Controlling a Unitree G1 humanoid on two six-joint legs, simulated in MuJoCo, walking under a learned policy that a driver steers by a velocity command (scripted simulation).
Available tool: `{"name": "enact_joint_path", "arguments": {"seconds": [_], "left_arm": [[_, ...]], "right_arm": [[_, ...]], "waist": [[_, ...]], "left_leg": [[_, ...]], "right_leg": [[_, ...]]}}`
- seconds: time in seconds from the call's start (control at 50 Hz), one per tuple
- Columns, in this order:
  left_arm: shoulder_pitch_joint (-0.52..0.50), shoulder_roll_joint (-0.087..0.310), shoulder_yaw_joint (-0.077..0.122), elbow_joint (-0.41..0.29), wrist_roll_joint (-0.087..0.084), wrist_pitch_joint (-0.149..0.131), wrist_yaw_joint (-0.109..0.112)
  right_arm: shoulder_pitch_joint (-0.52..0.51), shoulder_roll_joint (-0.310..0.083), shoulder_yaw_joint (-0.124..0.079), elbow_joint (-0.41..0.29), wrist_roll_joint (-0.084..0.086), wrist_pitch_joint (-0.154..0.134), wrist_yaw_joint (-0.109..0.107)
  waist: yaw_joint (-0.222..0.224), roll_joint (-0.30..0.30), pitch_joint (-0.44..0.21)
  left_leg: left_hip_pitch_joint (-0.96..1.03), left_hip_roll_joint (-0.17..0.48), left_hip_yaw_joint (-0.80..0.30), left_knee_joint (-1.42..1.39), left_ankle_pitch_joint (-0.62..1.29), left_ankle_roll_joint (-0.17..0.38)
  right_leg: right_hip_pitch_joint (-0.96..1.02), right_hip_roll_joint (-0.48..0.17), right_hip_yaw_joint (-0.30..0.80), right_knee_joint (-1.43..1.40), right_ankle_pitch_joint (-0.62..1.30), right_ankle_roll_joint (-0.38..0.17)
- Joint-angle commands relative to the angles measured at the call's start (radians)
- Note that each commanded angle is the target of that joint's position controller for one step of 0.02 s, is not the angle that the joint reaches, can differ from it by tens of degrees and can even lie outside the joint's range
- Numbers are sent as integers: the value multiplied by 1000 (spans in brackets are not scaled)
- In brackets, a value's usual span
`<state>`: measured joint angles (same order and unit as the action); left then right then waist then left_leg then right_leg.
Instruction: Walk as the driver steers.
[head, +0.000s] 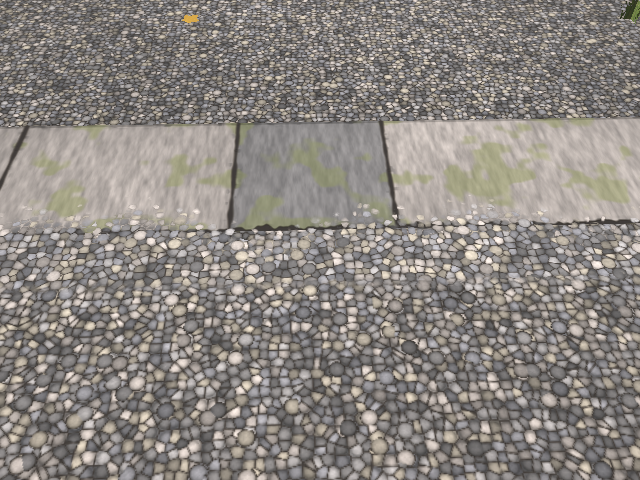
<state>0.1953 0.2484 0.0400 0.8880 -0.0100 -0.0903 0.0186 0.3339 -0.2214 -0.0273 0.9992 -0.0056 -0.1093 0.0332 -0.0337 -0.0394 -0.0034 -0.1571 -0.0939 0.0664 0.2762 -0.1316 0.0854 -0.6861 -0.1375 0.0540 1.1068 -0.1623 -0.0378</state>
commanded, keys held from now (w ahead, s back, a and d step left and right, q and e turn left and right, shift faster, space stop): w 0.04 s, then w+e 0.68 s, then w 0.10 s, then w+q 0.18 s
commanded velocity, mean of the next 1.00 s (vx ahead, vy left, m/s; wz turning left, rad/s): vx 0.50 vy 0.00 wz -0.33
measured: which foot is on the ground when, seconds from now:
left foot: down 0.00-0.30, up 0.32-0.80, down 0.82-1.00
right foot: up 0.00-0.28, down 0.30-0.84, up 0.86-1.00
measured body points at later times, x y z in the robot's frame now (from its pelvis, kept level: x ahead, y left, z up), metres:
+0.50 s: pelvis +0.28 -0.10 +0.00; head +0.31 -0.11 +0.45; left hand +0.41 +0.15 -0.12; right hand +0.36 -0.38 -0.13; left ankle +0.30 +0.07 -0.66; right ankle +0.30 -0.17 -0.75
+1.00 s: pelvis +0.57 -0.11 +0.00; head +0.59 -0.11 +0.45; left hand +0.77 +0.09 -0.12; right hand +0.55 -0.40 -0.12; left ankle +0.63 -0.04 -0.75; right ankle +0.49 -0.24 -0.67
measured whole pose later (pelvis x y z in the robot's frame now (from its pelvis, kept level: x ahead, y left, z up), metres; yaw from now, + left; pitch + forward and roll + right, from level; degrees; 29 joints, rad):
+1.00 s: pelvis +0.57 -0.11 +0.00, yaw -21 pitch +2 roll +1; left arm 0.26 0.27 0.05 0.76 0.00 -0.08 0.01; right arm 0.27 -0.26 -0.05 0.82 0.00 -0.10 0.03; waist -0.03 -0.03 0.01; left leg -0.27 -0.07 -0.03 0.39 -0.14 0.05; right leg -0.50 -0.02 0.05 1.09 -0.34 -0.03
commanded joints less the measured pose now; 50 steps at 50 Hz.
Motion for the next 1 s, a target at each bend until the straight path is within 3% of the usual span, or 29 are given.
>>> {"name": "enact_joint_path", "arguments": {"seconds": [0.02,0.12,0.22,0.26,0.28,0.3,0.32,0.34,0.36,0.38,0.4,0.42,0.44,0.5,0.56,0.62,0.72,0.78,0.8,0.82,0.84,0.86,0.88,0.9,0.92,0.94,0.96,1.0], "left_arm": [[15,44,13,-44,9,-1,3],[-150,25,2,-88,-8,-8,-20],[-244,37,-1,-155,-18,-9,-58],[-203,59,7,-165,-15,-12,-70],[-117,83,23,-150,-12,-12,-72],[51,132,54,-100,-13,-11,-69],[239,237,89,-69,-10,-5,-57],[267,304,98,-66,-10,-6,-61],[283,199,72,-68,-7,-7,-58],[216,165,63,-86,-3,-9,-52],[131,147,56,-114,0,-8,-51],[72,126,48,-138,8,-6,-53],[47,115,44,-151,16,-7,-52],[63,128,48,-152,0,-8,-41],[128,161,59,-142,-7,-2,-18],[171,163,60,-135,-11,5,-9],[217,158,63,-118,-18,17,-2],[200,156,64,-119,-8,31,8],[191,138,57,-124,-5,34,6],[169,106,42,-141,6,32,-1],[270,54,24,-146,2,21,-5],[354,52,15,-130,-18,10,-8],[275,136,31,-136,-29,2,-10],[157,155,33,-163,-20,-1,-13],[83,146,32,-185,0,-8,-13],[65,137,37,-193,17,-11,-11],[76,119,36,-197,21,-12,-11],[84,85,28,-203,22,-12,-11]], "right_arm": [[-33,-139,-23,-57,3,-14,-21],[49,-171,-29,-31,15,-3,-35],[87,-175,-37,-1,14,20,-39],[49,-196,-44,-15,15,31,-41],[23,-204,-45,-26,13,38,-43],[15,-188,-38,-40,5,46,-47],[18,-168,-24,-80,-13,41,-53],[116,-26,22,-101,-22,5,-32],[44,-139,-3,-99,12,-35,-19],[-56,-185,-15,-140,40,-58,-15],[-104,-182,-15,-154,32,-65,-21],[-116,-177,-22,-158,13,-60,-29],[-102,-172,-27,-167,7,-47,-31],[-110,-139,-31,-189,-7,-12,-37],[-241,-120,-28,-241,-14,-5,-43],[-348,-99,-22,-276,-4,-11,-37],[-435,-138,-32,-331,9,-27,-21],[-362,-163,-41,-315,6,-43,-12],[-272,-181,-54,-291,-1,-48,-16],[-133,-216,-67,-269,-13,-50,-21],[28,-296,-90,-245,-22,-43,-26],[102,-277,-93,-194,6,-29,-15],[51,-205,-72,-210,27,-26,-12],[-29,-170,-59,-233,25,-17,-12],[-80,-159,-52,-243,14,-9,-8],[-102,-145,-45,-249,7,-8,-5],[-108,-142,-42,-251,2,-6,-3],[-88,-153,-45,-244,11,-4,-6]], "waist": [[39,69,58],[-26,83,64],[-44,82,93],[-6,105,58],[46,114,-2],[119,94,-96],[179,-31,-218],[97,-282,-332],[141,-169,-339],[134,-125,-204],[101,2,-143],[63,61,-95],[28,35,-88],[3,19,-44],[38,8,-5],[78,-34,6],[99,-51,15],[63,-82,-9],[21,-79,-57],[-44,-51,-174],[-49,142,-333],[-37,368,-369],[-45,241,-222],[-38,134,-102],[-18,73,-15],[6,70,3],[28,93,1],[41,125,-17]], "left_leg": [[-86,282,-203,-188,88,167],[49,289,-122,-179,88,121],[256,366,-84,-97,145,94],[273,366,-45,3,375,69],[253,346,-9,122,573,49],[190,294,40,337,688,20],[-69,240,81,685,440,-28],[-509,28,-5,1006,-355,-82],[-626,73,-169,1110,-391,-48],[-687,117,-165,1103,-300,-25],[-644,162,-157,1043,-217,-21],[-584,191,-153,970,-169,-30],[-512,210,-163,925,-159,-41],[-481,204,-135,780,-113,-88],[-501,171,-119,554,64,-122],[-432,124,-112,341,224,-115],[-393,100,-148,203,207,-94],[-298,98,-123,170,114,-55],[-168,86,-98,135,109,-27],[67,175,-167,177,122,30],[452,371,-478,197,78,173],[564,493,-828,64,-146,261],[458,461,-813,18,-312,223],[312,416,-676,0,-292,185],[165,375,-586,-33,-183,178],[85,339,-532,-51,-77,168],[37,305,-492,-65,3,163],[-2,272,-422,-81,110,174]], "right_leg": [[-23,-32,3,-159,166,22],[5,18,-45,-434,290,20],[-62,42,-41,-515,132,-35],[40,83,-87,-532,38,-70],[184,127,-129,-548,35,-91],[407,180,-149,-572,61,-119],[730,9,120,-583,91,-193],[1070,-201,661,-724,-105,-366],[1093,-197,725,-804,-151,-332],[985,-164,579,-806,-50,-284],[838,-127,460,-817,66,-261],[702,-102,389,-842,170,-254],[621,-80,352,-862,241,-258],[511,-27,251,-902,315,-256],[475,11,203,-912,306,-231],[456,47,188,-895,206,-183],[566,1,302,-812,130,-160],[635,-28,332,-726,238,-146],[634,15,308,-638,359,-128],[550,66,263,-444,357,-99],[248,191,152,-111,117,-25],[10,246,117,118,-403,7],[-92,183,157,203,-371,-4],[-103,130,101,195,-282,-7],[-85,98,64,132,-218,-5],[-36,68,59,61,-174,-4],[13,57,48,13,-159,0],[56,59,15,-94,-151,18]]}}
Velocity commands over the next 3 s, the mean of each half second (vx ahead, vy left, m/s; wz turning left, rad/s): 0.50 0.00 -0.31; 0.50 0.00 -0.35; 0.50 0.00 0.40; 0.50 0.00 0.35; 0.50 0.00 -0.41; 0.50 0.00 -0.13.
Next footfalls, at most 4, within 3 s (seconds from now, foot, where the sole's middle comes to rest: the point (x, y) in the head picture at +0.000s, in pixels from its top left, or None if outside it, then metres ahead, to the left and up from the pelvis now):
0.30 right None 0.34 -0.17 -0.78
0.82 left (348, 414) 0.67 -0.06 -0.78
1.28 right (465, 359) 0.80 -0.35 -0.78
1.78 left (345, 267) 1.09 -0.08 -0.78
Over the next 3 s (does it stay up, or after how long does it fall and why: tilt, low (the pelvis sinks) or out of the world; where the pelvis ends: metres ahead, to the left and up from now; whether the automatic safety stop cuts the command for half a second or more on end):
stays up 1.64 -0.22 -0.05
